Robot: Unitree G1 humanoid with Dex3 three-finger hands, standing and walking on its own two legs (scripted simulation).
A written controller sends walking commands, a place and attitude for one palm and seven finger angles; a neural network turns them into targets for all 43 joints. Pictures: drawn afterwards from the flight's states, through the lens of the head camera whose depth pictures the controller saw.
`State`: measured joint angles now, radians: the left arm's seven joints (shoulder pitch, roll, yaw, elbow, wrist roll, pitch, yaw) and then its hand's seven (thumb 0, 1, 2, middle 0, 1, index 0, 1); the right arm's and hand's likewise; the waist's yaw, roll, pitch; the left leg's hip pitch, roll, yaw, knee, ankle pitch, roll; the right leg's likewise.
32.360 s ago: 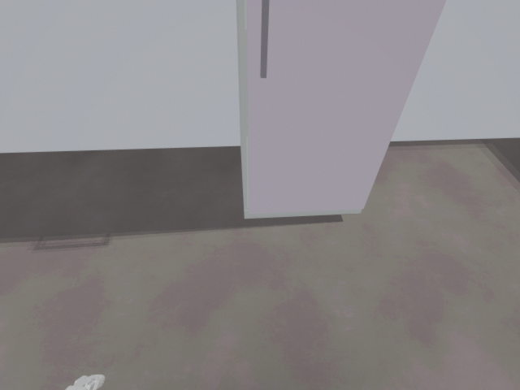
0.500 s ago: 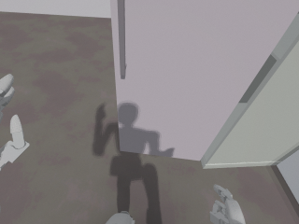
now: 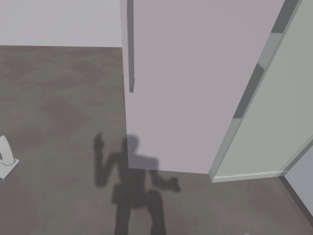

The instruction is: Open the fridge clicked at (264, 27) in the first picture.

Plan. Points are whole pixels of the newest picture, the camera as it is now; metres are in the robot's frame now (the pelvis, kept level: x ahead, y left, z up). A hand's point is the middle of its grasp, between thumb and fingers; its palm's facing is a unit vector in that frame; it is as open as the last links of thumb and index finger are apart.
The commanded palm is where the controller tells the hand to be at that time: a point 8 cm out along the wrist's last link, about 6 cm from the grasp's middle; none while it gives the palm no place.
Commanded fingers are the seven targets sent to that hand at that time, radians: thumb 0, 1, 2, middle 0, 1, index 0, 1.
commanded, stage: stop stepping back and stand still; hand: left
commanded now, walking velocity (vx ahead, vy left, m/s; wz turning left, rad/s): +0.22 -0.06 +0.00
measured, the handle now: (131, 43) +0.72 +0.18 +0.21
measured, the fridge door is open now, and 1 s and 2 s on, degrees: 80 80 80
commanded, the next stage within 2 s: let the arm hang, fingers relaxed in 1.16 s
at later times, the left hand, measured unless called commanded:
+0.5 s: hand (19, 159) +0.19 +0.30 +0.16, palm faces +0.55 -0.71 -0.44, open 7.4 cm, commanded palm +0.14 +0.31 +0.18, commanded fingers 0.00 0.90 0.90 -0.20 -0.30 -0.20 -0.30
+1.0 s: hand (23, 151) +0.22 +0.32 +0.15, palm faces +0.45 -0.77 -0.44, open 7.4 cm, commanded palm +0.17 +0.34 +0.18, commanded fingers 0.00 0.90 0.90 -0.20 -0.30 -0.20 -0.30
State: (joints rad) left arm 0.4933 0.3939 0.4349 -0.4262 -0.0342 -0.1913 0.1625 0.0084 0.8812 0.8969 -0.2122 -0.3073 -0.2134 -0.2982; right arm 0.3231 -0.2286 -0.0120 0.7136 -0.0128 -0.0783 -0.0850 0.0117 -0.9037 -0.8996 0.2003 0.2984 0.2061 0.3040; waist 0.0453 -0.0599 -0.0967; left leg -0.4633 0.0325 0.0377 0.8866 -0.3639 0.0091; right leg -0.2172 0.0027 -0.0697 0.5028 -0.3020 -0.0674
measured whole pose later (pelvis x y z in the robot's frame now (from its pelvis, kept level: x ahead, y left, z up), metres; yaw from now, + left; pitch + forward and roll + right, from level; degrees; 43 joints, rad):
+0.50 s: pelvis +0.02 +0.01 +0.00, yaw +3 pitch -2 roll +1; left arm 0.50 0.38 0.42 -0.38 -0.04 -0.22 0.17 0.01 0.88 0.90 -0.21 -0.31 -0.21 -0.30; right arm 0.27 -0.23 0.02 0.69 -0.02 -0.13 -0.07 0.01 -0.90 -0.90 0.20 0.30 0.21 0.30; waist 0.03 -0.01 0.00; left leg -0.34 0.03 0.07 0.68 -0.30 0.01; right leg -0.22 0.01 -0.10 0.53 -0.29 -0.08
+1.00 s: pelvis +0.04 +0.04 +0.00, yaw +2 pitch +0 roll -1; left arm 0.54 0.39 0.39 -0.41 -0.06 -0.17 0.15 0.01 0.89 0.90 -0.21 -0.31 -0.21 -0.30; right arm 0.21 -0.21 0.03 0.61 0.00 -0.10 -0.08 0.01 -0.90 -0.90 0.20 0.30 0.21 0.30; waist 0.02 0.01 0.00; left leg -0.25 0.03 0.09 0.48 -0.23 0.02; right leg -0.18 0.02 -0.07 0.44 -0.26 -0.03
